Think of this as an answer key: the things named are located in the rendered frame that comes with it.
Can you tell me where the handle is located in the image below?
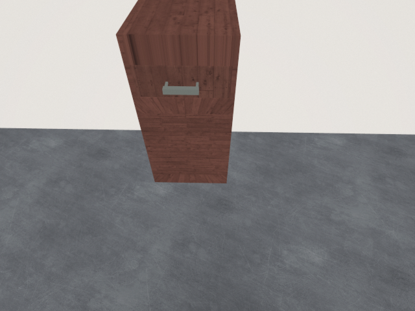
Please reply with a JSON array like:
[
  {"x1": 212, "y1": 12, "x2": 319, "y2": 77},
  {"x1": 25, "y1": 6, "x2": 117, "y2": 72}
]
[{"x1": 162, "y1": 82, "x2": 199, "y2": 95}]

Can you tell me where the cabinet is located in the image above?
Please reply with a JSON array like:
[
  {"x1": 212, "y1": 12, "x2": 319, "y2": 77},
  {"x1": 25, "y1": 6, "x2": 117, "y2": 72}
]
[{"x1": 116, "y1": 0, "x2": 241, "y2": 183}]

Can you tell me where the drawer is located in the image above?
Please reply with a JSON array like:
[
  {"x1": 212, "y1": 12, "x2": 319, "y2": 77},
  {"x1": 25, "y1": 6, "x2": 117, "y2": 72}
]
[{"x1": 131, "y1": 65, "x2": 231, "y2": 98}]

